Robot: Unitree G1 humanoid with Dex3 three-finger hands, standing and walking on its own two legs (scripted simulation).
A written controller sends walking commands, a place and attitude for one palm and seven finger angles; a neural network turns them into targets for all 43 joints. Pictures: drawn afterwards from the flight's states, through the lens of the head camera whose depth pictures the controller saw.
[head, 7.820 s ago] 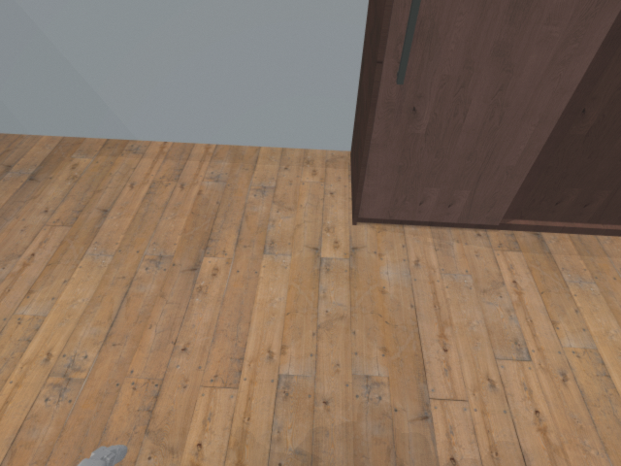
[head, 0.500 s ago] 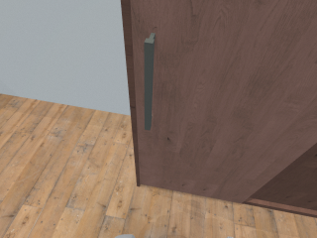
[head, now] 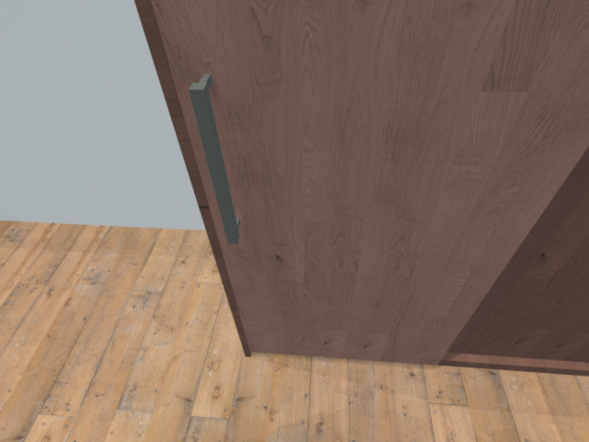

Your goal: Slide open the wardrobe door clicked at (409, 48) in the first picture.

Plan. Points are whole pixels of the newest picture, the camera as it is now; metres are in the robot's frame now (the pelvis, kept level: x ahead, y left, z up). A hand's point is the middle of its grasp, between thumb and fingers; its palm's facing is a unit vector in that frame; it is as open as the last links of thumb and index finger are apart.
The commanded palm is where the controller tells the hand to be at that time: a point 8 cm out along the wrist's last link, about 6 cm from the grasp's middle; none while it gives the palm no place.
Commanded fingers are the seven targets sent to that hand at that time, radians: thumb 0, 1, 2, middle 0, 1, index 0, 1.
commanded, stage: come to a stop and stand still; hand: left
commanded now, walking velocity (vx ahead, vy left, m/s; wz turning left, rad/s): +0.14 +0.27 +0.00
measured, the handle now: (221, 171) +0.51 +0.15 +0.10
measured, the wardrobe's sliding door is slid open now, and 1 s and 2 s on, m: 0.00 0.00 0.00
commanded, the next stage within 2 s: look again from close up in 0.94 s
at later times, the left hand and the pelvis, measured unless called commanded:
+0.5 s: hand out of the picture -0.02 +0.23 -0.18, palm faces +0.08 -0.97 -0.23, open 7.4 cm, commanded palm none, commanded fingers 0.00 0.90 0.90 -0.20 -0.30 -0.20 -0.30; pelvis +0.01 +0.04 +0.00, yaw +2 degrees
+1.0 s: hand out of the picture +0.05 +0.26 -0.17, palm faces -0.02 -0.97 -0.23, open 7.4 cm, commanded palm none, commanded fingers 0.00 0.90 0.90 -0.20 -0.30 -0.20 -0.30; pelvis +0.02 +0.07 +0.00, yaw -1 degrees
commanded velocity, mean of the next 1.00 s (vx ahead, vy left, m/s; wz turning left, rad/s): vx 0.01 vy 0.04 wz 0.00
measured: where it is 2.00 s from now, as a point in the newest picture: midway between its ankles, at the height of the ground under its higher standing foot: outside the picture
